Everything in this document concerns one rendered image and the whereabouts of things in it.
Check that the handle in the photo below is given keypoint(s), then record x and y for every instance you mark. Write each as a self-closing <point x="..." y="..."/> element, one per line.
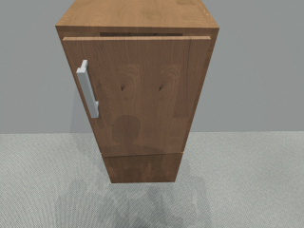
<point x="85" y="84"/>

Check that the cupboard door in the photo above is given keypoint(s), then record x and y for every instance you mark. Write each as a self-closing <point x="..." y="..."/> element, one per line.
<point x="146" y="87"/>

